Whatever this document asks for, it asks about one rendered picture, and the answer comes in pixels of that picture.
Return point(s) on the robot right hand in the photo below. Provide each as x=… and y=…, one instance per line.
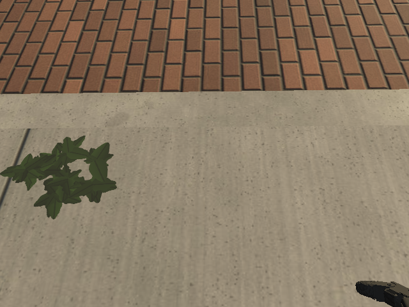
x=391, y=293

